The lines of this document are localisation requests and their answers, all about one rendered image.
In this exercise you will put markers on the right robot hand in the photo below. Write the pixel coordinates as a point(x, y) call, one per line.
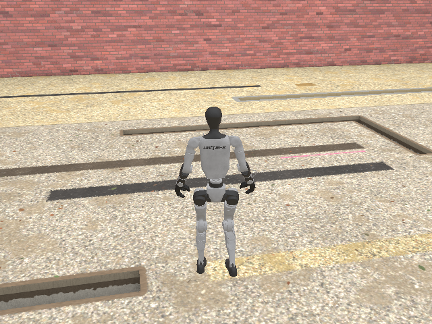
point(252, 187)

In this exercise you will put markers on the robot left forearm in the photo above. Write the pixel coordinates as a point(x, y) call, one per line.
point(182, 177)

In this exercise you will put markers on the left robot upper arm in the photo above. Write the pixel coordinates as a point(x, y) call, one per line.
point(193, 143)

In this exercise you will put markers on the robot right forearm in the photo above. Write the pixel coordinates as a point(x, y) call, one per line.
point(247, 175)

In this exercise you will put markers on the robot right thigh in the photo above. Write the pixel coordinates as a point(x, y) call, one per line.
point(231, 201)

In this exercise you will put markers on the right robot upper arm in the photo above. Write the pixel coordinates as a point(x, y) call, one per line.
point(239, 152)

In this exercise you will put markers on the robot right shin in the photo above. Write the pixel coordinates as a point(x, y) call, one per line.
point(230, 242)

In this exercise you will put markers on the left robot hand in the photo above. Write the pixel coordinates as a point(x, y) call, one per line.
point(184, 188)

